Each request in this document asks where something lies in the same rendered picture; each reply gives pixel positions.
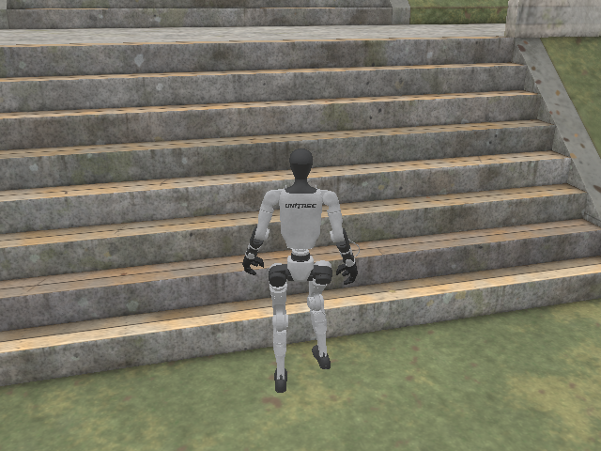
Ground robot right forearm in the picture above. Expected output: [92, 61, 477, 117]
[336, 228, 355, 267]

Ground robot head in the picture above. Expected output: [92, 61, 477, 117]
[285, 148, 317, 194]

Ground robot right shin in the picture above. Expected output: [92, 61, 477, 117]
[310, 294, 327, 357]

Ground robot left hand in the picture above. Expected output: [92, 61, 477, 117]
[242, 256, 264, 275]

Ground robot left forearm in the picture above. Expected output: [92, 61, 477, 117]
[245, 226, 263, 259]

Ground right robot upper arm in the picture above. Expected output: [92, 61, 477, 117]
[320, 190, 345, 242]

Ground left robot upper arm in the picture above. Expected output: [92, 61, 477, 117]
[254, 189, 282, 241]

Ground robot right hand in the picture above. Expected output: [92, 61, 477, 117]
[336, 262, 358, 285]

